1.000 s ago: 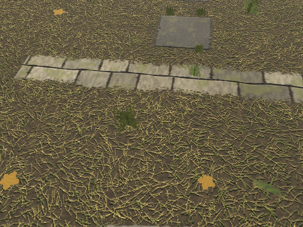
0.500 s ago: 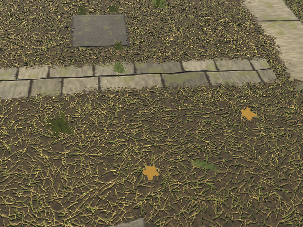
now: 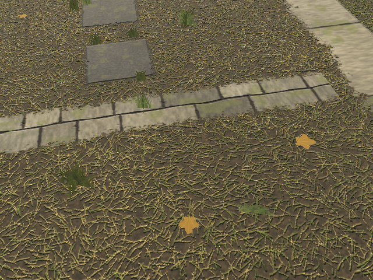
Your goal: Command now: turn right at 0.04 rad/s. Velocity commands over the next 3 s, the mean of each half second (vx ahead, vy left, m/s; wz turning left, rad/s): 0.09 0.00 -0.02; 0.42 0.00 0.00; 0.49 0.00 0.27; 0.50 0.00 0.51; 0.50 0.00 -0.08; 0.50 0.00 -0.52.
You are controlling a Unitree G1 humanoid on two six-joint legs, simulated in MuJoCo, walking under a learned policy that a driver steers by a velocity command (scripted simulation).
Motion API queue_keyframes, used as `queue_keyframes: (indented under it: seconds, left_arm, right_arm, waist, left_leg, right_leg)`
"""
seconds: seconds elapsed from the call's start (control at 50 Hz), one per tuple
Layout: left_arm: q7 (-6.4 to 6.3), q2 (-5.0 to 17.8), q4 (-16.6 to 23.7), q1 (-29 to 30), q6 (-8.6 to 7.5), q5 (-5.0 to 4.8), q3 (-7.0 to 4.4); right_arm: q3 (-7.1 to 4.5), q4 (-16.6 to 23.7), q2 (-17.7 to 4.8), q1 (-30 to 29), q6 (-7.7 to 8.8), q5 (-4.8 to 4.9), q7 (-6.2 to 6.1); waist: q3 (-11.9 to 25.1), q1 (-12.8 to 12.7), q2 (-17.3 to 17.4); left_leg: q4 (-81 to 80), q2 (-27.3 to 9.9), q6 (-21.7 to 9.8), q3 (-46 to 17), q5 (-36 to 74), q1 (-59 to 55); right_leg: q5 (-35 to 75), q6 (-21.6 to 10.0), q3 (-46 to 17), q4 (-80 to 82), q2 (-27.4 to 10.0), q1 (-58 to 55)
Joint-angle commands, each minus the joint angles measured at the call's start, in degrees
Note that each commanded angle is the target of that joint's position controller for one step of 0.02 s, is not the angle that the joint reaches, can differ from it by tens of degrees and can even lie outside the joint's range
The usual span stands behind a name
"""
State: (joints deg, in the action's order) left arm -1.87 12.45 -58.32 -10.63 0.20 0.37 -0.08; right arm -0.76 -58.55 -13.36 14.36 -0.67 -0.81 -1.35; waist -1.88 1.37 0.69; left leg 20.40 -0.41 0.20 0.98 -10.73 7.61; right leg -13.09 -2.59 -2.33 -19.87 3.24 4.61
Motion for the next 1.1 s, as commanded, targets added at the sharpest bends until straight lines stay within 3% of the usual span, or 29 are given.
queue_keyframes:
  seconds: [0.02, 0.26, 0.28, 0.32, 0.34, 0.38, 0.42, 0.48, 0.52, 0.54, 0.56, 0.58, 0.6, 0.62, 0.64, 0.68, 0.72, 0.82, 0.9, 0.94, 0.98, 1.0, 1.02, 1.04, 1.06, 1.08, 1.1]
  left_arm:
    - [-0.24, 6.6, 0.0, -1.7, -0.55, 0.01, -1.03]
    - [-0.50, 4.7, -4.3, -5.2, -0.78, 0.08, 0.00]
    - [-0.50, 4.6, -4.7, -6.0, -0.71, 0.15, 0.04]
    - [-0.50, 7.0, -4.9, -7.3, -0.09, 0.16, -1.04]
    - [-0.37, 8.0, -5.0, -8.6, 0.31, 0.35, -1.61]
    - [-0.18, 8.9, -5.5, -12.1, 0.56, 0.53, -2.52]
    - [0.02, 8.0, -5.4, -13.0, -0.10, 1.06, -2.78]
    - [0.32, 8.3, -4.5, -11.1, -1.46, 0.94, -3.37]
    - [0.58, 7.6, -3.3, -7.1, -1.85, 0.14, -3.43]
    - [0.69, 6.1, -2.4, -6.0, -2.28, 0.40, -3.10]
    - [1.11, 2.4, -0.9, -4.6, -3.04, 0.67, -1.99]
    - [1.57, 2.1, 1.3, -4.1, -3.40, 1.01, -2.00]
    - [1.97, 5.6, 1.4, -2.6, -3.40, 2.38, -2.76]
    - [2.71, 4.2, 1.0, -2.5, -3.71, 2.10, -2.56]
    - [3.21, 2.8, 0.3, -3.6, -4.07, 1.51, -2.27]
    - [3.76, 3.1, -0.2, -4.1, -3.78, 1.83, -2.55]
    - [3.81, 3.0, 0.5, -2.7, -3.13, 1.77, -2.71]
    - [3.80, 1.3, 5.7, 9.7, -2.35, 1.18, -1.94]
    - [3.52, 0.7, 8.4, 15.4, -2.43, 0.54, -1.12]
    - [2.87, 2.4, 8.3, 12.3, -2.66, 0.49, -1.67]
    - [2.08, 5.0, 5.0, 0.5, -3.37, 0.41, -3.04]
    - [1.63, 6.0, 2.2, -8.3, -3.84, 0.61, -3.86]
    - [1.04, 9.8, 0.4, -16.5, -4.06, 1.99, -5.15]
    - [1.28, 14.2, 0.8, -17.6, -3.92, 3.26, -6.11]
    - [1.99, 12.0, 0.8, -13.8, -3.40, 0.62, -6.08]
    - [2.09, 8.7, 2.0, -6.7, -3.61, -0.05, -5.11]
    - [2.33, 4.9, 2.5, -3.5, -4.33, 0.21, -4.21]
  right_arm:
    - [-0.75, -0.1, -4.8, 1.4, 0.42, -0.01, -0.27]
    - [-0.11, -4.6, -3.3, 2.5, 0.38, 0.14, -0.67]
    - [-0.01, -5.0, -3.0, 3.0, 0.34, 0.06, -0.65]
    - [-0.43, -4.6, -3.4, 2.8, 0.08, -0.33, -0.47]
    - [-0.55, -3.9, -3.3, 1.8, -0.05, -0.71, -0.17]
    - [-0.18, -2.0, -1.2, -0.7, 0.29, -1.58, 0.55]
    - [-0.31, -0.1, -1.3, -2.7, 1.53, -1.51, 1.05]
    - [-0.89, 1.2, -1.9, -1.6, 3.50, -0.67, 1.90]
    - [-1.14, -1.5, -0.4, 6.7, 4.20, -0.05, 1.81]
    - [-1.81, -3.7, -1.6, 12.8, 4.41, -0.10, 1.40]
    - [-2.91, -4.8, -5.8, 20.1, 4.91, -1.04, 0.77]
    - [-4.22, -6.6, -11.2, 25.8, 4.35, -0.20, 0.89]
    - [-3.34, -5.5, -7.4, 20.0, 3.93, -0.35, 0.84]
    - [-2.73, -3.1, -5.4, 14.2, 4.39, -0.42, 1.18]
    - [-2.43, -1.9, -4.5, 11.1, 4.93, -0.44, 1.30]
    - [-1.65, -1.9, -2.5, 11.0, 5.95, -0.17, 1.07]
    - [-1.24, -3.6, -2.1, 15.1, 6.49, -0.03, 0.94]
    - [-0.26, -4.7, -1.3, 18.5, 6.53, -0.19, 0.56]
    - [-0.13, -5.4, -2.3, 19.4, 6.71, -0.29, 0.04]
    - [-0.36, -5.3, -3.4, 17.9, 6.98, -0.29, -0.11]
    - [-0.84, -4.9, -4.8, 15.8, 6.80, -0.41, -0.34]
    - [-1.06, -4.5, -5.4, 14.2, 6.49, -0.03, -0.22]
    - [-0.62, -3.3, -3.7, 14.3, 6.44, 0.27, 0.23]
    - [0.45, -2.3, 4.0, 21.5, 6.11, 1.32, 1.11]
    - [-1.27, -2.2, -2.6, 17.2, 5.74, 0.54, 1.02]
    - [-1.72, 0.4, -3.6, 10.8, 5.96, 0.10, 1.13]
    - [-1.78, 1.0, -3.1, 8.2, 6.18, -0.03, 1.26]
  waist:
    - [-1.4, -0.6, -1.1]
    - [-1.4, -0.6, -0.8]
    - [-0.2, -0.8, -1.2]
    - [-1.8, -1.3, -3.9]
    - [-4.2, -2.1, -5.5]
    - [-9.0, -3.6, -8.8]
    - [-10.1, -3.9, -8.3]
    - [-8.0, -1.9, -7.1]
    - [-6.3, 2.7, -5.5]
    - [-4.9, 4.8, -1.9]
    - [-1.9, 7.6, 10.0]
    - [-1.3, 7.4, 18.1]
    - [-6.4, 3.7, 7.6]
    - [-8.5, 1.3, 3.0]
    - [-8.0, -0.4, 1.8]
    - [-5.8, -1.5, 1.7]
    - [-4.6, -1.3, 3.2]
    - [-6.3, 0.4, 4.1]
    - [-7.0, 1.1, 5.4]
    - [-4.7, -1.2, 5.8]
    - [1.8, -6.4, 6.2]
    - [5.8, -10.5, 5.5]
    - [11.1, -12.9, 1.4]
    - [16.8, -7.2, -11.0]
    - [14.9, -8.0, -4.0]
    - [4.6, -5.2, -3.2]
    - [0.2, -3.8, -0.1]
  left_leg:
    - [-1.9, -4.5, -1.3, -4.8, 6.1, -1.4]
    - [-1.3, -4.9, -1.6, -4.9, 6.1, -1.3]
    - [-1.1, -4.2, -1.8, -4.4, 1.9, -1.6]
    - [4.2, -0.6, -2.7, -1.3, -12.3, 2.1]
    - [7.7, 1.0, -3.1, -0.2, -17.8, 7.1]
    - [16.2, 1.9, -3.5, 2.8, -17.2, 15.8]
    - [22.1, -0.7, -4.2, 1.1, -15.3, 20.0]
    - [17.2, -1.5, -5.0, 1.2, -14.2, 17.1]
    - [6.0, 1.8, -5.2, 4.7, -6.3, -0.3]
    - [2.8, 1.6, -5.2, 2.3, -6.6, -10.9]
    - [-7.0, -10.7, -6.6, -15.5, -18.6, -18.3]
    - [-14.6, -21.3, -11.9, -36.5, -30.5, -19.3]
    - [-14.3, -21.4, -12.7, -35.3, -32.9, -13.0]
    - [-14.1, -19.0, -11.9, -30.1, -28.1, -8.7]
    - [-14.6, -16.3, -10.9, -24.3, -19.8, -7.2]
    - [-14.5, -12.5, -9.3, -15.6, -4.9, -8.0]
    - [-12.3, -11.4, -9.0, -10.7, 11.8, -10.3]
    - [-11.8, -8.8, -8.7, -4.5, 28.6, -8.8]
    - [-11.5, -9.3, -8.6, -2.5, 37.1, -8.6]
    - [-6.6, -10.4, -8.0, -1.5, 50.6, -10.9]
    - [6.7, -10.8, -7.5, -1.0, 59.9, -13.1]
    - [17.5, -9.9, -7.2, -0.1, 54.7, -9.9]
    - [33.2, -7.5, -7.0, 1.1, 36.2, 0.4]
    - [56.4, 3.6, -5.0, 2.0, -17.2, 21.0]
    - [62.0, 3.5, -6.2, -4.6, -16.2, 27.5]
    - [59.5, -0.3, -6.7, -4.6, -10.1, 30.6]
    - [56.2, -2.1, -6.8, -4.5, -6.5, 28.3]
  right_leg:
    - [6.8, -1.3, -7.4, 4.9, -8.2, 4.8]
    - [7.8, -1.1, -6.2, 4.1, -7.4, 5.4]
    - [2.0, -1.4, -6.3, 4.9, -7.0, 5.1]
    - [-17.3, -3.7, -8.4, 5.7, -6.6, 6.9]
    - [-27.1, -5.5, -11.7, 7.3, -8.1, 7.7]
    - [-37.1, -9.8, -20.9, 12.2, -15.1, 7.8]
    - [-31.8, -12.2, -24.7, 13.8, -18.8, 6.6]
    - [-21.3, -11.1, -19.4, 11.1, -17.2, 5.3]
    - [-17.1, -8.5, -12.2, 5.7, -12.6, 14.6]
    - [-14.9, -6.9, -8.6, -1.0, -9.5, 21.4]
    - [-12.1, -4.3, 0.0, -19.2, -3.0, 27.8]
    - [-19.1, -3.2, 4.7, -32.9, 1.7, 37.3]
    - [-15.8, -3.9, 1.1, -41.3, -2.9, 38.8]
    - [-9.5, -4.1, 0.0, -43.1, -5.1, 38.5]
    - [-4.9, -3.5, 0.1, -42.5, -6.5, 36.5]
    - [0.0, -2.1, 1.9, -41.3, -7.4, 34.3]
    - [1.4, -1.1, 4.0, -41.3, -6.8, 35.5]
    - [5.6, 0.4, 8.5, -30.7, -4.9, 36.5]
    - [8.5, -1.5, 11.5, -17.1, -2.3, 28.7]
    - [7.4, -3.9, 11.7, -14.7, -0.4, 22.5]
    - [4.9, -6.3, 10.6, -12.9, 1.8, 11.6]
    - [7.4, -7.5, 9.4, -8.3, 1.0, 1.2]
    - [-1.7, -10.0, -1.4, -6.7, -8.8, -11.4]
    - [-4.4, -18.9, -31.9, -2.6, -26.8, -25.1]
    - [-14.9, -20.1, -39.3, 5.2, -25.4, -20.6]
    - [-16.8, -17.5, -29.5, 7.7, -23.8, -11.4]
    - [-9.9, -15.3, -22.9, 9.9, -21.6, -3.4]
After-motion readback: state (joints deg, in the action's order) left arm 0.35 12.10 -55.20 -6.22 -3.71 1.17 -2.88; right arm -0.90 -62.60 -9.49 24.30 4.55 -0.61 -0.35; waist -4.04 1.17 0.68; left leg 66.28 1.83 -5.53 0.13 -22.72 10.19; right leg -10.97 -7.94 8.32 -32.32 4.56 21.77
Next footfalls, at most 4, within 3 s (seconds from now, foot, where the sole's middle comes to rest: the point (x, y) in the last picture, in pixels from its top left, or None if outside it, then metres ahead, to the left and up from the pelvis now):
1.02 right None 0.44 -0.01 -0.78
1.56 left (153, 233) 0.72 0.16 -0.78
2.10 right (161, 161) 1.08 0.14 -0.78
2.60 left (104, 141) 1.21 0.42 -0.78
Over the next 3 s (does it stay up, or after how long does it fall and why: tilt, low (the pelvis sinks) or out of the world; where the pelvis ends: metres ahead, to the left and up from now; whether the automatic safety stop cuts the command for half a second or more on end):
stays up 1.28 0.32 0.00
